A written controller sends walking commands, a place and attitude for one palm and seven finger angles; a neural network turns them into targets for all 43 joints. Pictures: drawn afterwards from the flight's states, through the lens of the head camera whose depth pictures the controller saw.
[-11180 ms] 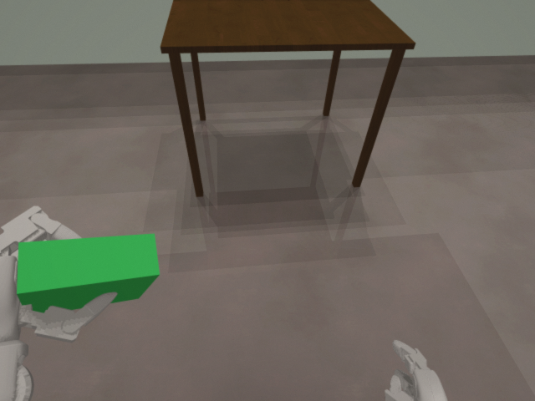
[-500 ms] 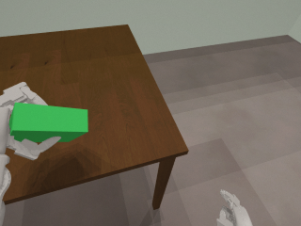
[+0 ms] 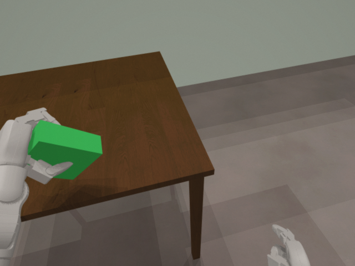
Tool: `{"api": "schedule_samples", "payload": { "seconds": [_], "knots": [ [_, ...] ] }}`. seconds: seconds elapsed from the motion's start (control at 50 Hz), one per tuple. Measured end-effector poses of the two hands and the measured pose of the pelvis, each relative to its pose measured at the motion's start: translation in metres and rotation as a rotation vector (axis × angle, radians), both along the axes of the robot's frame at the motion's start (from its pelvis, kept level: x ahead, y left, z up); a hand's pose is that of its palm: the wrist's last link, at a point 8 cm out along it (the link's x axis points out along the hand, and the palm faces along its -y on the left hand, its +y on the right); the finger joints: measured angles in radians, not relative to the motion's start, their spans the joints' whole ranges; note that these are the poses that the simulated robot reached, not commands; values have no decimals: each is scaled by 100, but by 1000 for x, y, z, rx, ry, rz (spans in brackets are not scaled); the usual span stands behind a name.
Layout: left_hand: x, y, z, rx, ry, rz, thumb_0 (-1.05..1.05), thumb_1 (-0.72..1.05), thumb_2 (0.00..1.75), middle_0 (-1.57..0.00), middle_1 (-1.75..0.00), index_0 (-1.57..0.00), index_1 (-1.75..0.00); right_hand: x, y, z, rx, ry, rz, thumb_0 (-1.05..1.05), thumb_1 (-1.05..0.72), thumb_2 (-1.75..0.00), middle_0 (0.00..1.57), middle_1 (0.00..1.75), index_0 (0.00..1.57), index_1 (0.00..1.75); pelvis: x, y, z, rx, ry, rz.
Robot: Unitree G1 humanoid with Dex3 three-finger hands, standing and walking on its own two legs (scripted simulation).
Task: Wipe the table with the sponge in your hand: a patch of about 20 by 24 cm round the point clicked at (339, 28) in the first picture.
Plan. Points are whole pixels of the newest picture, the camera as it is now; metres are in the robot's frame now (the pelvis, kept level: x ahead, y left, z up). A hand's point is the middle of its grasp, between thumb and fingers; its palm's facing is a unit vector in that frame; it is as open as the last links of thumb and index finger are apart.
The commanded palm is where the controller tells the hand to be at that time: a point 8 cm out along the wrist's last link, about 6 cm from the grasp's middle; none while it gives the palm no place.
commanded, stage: turn the palm down, sponge in hand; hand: left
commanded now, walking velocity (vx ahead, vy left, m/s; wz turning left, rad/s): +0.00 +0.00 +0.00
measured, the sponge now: (68, 155) +0.28 +0.27 +0.14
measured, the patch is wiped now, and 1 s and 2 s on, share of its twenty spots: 0.00 0.00 0.00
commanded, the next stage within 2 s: move the sponge above the wiping area in 1.62 s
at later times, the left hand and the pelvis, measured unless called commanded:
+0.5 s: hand (63, 144) +0.29 +0.28 +0.17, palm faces +0.17 -0.40 -0.90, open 9.1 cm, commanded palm +0.25 +0.30 +0.24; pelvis +0.06 +0.03 +0.00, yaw -3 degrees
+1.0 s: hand (60, 136) +0.28 +0.26 +0.20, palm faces +0.19 -0.11 -0.98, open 9.1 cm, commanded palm +0.23 +0.29 +0.27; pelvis +0.03 +0.02 +0.01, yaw -3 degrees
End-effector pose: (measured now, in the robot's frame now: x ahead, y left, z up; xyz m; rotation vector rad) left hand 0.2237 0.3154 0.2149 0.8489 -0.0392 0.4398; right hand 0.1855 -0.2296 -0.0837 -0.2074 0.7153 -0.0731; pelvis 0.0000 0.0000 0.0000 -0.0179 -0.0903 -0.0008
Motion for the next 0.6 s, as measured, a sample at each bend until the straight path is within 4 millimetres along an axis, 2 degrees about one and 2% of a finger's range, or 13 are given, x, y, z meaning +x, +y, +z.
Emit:
{"api": "schedule_samples", "payload": {
  "seconds": [0.08, 0.14, 0.18, 0.22, 0.28, 0.36, 0.4, 0.44, 0.5, 0.56, 0.6],
  "knots": [
    [14, -23, -11, 68, 144, -115, 0, -41, 104, -82, -140, -82, -141, 4, 0, 1, 27, -34, -48, 1, -90, -90, 20, 30, 20, 30, 5, 4, 1, 8, 13, -33],
    [18, -42, -6, 107, 111, -242, 0, -41, 104, -83, -140, -83, -140, 7, 2, 3, 25, -33, -67, 1, -91, -90, 20, 30, 20, 30, 13, 6, 1, 12, 31, -49],
    [17, -48, 4, 135, 47, -283, 0, -41, 104, -83, -140, -83, -140, 10, 4, 4, 17, -18, -69, 1, -91, -90, 20, 30, 20, 30, 20, 7, 2, 13, 41, -52],
    [17, -44, 14, 158, -17, -266, 0, -41, 104, -83, -140, -83, -140, 14, 5, 4, 10, 6, -65, 1, -91, -90, 20, 30, 20, 30, 27, 9, 2, 13, 49, -54],
    [20, -25, 21, 179, -44, -143, 0, -41, 104, -83, -140, -83, -140, 23, 8, 3, 7, 43, -57, 1, -90, -90, 20, 30, 20, 30, 37, 12, 3, 14, 57, -55],
    [26, 5, 12, 198, 83, 33, 0, -41, 104, -83, -140, -83, -140, 43, 12, 1, 1, 61, -44, 1, -90, -90, 20, 30, 20, 30, 47, 18, 4, 15, 71, -53],
    [30, 10, 4, 209, 163, 60, 0, -41, 104, -83, -140, -83, -141, 55, 15, 2, -2, 48, -38, 1, -91, -90, 20, 30, 20, 30, 51, 21, 4, 15, 81, -52],
    [33, 4, -2, 217, 215, 28, 0, -41, 104, -83, -140, -83, -141, 68, 19, 5, -5, 23, -32, 1, -91, -90, 20, 30, 20, 30, 54, 25, 4, 15, 90, -51],
    [37, -19, -2, 245, 213, -88, 0, -41, 104, -83, -140, -83, -141, 87, 29, 13, -5, -24, -17, 1, -91, -90, 20, 30, 20, 30, 58, 28, 3, 15, 106, -49],
    [39, -37, 9, 312, 154, -175, 0, -41, 104, -83, -140, -83, -140, 99, 40, 20, 9, -53, 0, 1, -91, -90, 20, 30, 20, 30, 61, 30, 4, 15, 113, -51],
    [40, -38, 20, 358, 99, -165, 0, -41, 104, -83, -140, -83, -140, 104, 46, 23, 25, -59, 14, 1, -91, -90, 20, 30, 20, 30, 62, 29, 4, 13, 111, -48]
  ]
}}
